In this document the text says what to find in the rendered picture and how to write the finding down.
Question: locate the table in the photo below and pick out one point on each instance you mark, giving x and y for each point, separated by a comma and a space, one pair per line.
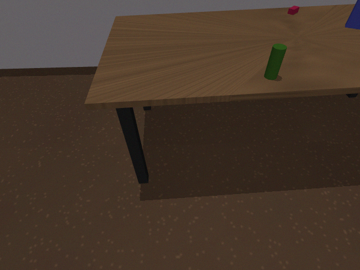
219, 56

